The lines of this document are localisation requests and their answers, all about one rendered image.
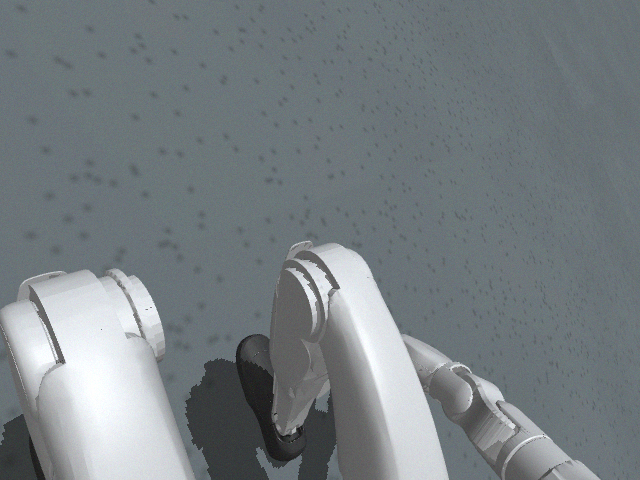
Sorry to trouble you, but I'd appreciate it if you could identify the left robot foot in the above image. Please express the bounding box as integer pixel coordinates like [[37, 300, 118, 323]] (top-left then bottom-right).
[[29, 436, 46, 480]]

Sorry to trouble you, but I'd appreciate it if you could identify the right robot foot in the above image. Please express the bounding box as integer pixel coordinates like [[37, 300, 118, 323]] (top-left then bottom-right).
[[236, 334, 306, 461]]

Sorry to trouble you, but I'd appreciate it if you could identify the right robot arm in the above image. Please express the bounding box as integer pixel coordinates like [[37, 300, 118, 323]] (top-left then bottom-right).
[[429, 362, 601, 480]]

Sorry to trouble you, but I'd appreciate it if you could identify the right robot hand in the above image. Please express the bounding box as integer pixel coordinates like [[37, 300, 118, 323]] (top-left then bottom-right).
[[401, 334, 453, 395]]

